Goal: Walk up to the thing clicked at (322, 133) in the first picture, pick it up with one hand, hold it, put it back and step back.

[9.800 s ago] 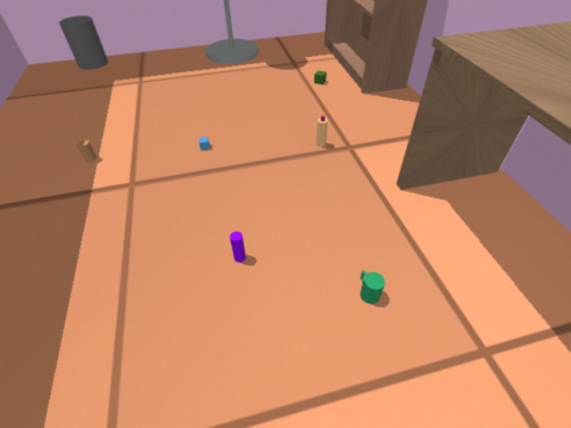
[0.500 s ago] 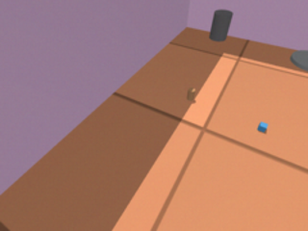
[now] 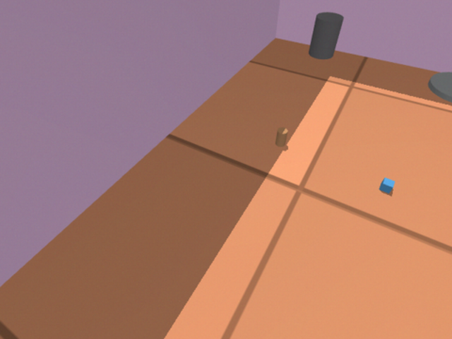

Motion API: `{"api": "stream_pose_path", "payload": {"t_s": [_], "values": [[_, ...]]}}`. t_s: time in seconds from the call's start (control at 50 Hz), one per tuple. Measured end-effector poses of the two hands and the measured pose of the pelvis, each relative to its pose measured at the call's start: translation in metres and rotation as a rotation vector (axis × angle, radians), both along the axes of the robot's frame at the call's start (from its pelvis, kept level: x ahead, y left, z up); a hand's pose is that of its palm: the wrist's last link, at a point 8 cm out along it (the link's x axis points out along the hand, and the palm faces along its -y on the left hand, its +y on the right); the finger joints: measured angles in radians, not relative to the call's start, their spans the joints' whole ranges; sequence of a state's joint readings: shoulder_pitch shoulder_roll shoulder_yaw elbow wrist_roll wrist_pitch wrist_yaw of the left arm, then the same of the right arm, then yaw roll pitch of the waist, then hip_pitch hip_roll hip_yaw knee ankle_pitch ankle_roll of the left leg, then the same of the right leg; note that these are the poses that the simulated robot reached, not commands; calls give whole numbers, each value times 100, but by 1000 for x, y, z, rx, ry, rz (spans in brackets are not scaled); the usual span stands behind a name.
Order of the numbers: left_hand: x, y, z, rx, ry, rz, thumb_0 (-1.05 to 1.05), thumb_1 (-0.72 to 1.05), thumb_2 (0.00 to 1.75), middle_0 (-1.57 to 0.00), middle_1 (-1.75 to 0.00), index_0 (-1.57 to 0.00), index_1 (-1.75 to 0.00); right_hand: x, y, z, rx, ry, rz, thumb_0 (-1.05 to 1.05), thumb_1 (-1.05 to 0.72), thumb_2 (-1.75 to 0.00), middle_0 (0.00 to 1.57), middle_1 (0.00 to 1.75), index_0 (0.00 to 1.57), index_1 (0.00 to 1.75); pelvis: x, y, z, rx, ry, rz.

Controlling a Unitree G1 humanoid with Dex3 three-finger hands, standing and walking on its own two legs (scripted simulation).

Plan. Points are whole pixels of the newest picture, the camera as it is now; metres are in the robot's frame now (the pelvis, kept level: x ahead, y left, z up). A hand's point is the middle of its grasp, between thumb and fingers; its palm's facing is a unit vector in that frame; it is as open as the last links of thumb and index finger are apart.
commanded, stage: stand
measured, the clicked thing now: out of the picture +0.55 -1.42 -0.68
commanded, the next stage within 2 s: walk up in 0.94 s
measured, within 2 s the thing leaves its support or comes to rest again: neither
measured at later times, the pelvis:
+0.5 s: pelvis +0.01 +0.00 +0.00, yaw +0 degrees
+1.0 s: pelvis +0.01 +0.00 +0.00, yaw -1 degrees
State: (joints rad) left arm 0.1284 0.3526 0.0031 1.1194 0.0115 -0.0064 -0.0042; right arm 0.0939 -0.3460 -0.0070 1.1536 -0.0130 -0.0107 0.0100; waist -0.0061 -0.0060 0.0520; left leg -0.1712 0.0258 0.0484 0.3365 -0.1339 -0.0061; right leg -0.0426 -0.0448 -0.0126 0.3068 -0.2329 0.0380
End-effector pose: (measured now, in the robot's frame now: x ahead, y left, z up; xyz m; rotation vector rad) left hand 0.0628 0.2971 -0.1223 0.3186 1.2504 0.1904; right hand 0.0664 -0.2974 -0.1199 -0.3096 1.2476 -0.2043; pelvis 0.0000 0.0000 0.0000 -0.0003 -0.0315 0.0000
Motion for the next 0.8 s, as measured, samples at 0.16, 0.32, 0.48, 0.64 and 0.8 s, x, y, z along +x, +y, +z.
{"api": "stream_pose_path", "payload": {"t_s": [0.16, 0.32, 0.48, 0.64, 0.8], "values": [[2, 0, 0, 0, -2, -1, 1, 90, 89, -20, -30, -20, -30, 5, 0, 0, 0, -7, 5, 0, -91, -90, 20, 30, 21, 30, 2, 0, 0, 0, 2, 2], [5, -1, 0, 0, -6, -1, 1, 90, 89, -20, -30, -20, -30, 10, 0, 1, -2, -14, 11, 0, -91, -90, 20, 30, 21, 30, 4, 0, 0, 0, 4, 1], [7, -1, 0, 2, -12, -4, 1, 90, 89, -20, -30, -20, -30, 14, -1, 2, -4, -21, 11, 0, -91, -90, 20, 30, 21, 30, 5, -1, 0, -1, 3, 2], [8, -1, 0, -1, -9, -5, 1, 90, 89, -20, -30, -20, -30, 13, -1, 2, -7, -16, 10, 0, -91, -90, 20, 30, 21, 30, 6, 0, 0, -1, 5, 2], [8, 0, 0, 2, -9, -4, 1, 90, 89, -20, -30, -20, -30, 11, 0, 2, -5, -11, 9, 0, -91, -90, 20, 30, 21, 30, 7, 0, 0, 0, 4, 2]]}}
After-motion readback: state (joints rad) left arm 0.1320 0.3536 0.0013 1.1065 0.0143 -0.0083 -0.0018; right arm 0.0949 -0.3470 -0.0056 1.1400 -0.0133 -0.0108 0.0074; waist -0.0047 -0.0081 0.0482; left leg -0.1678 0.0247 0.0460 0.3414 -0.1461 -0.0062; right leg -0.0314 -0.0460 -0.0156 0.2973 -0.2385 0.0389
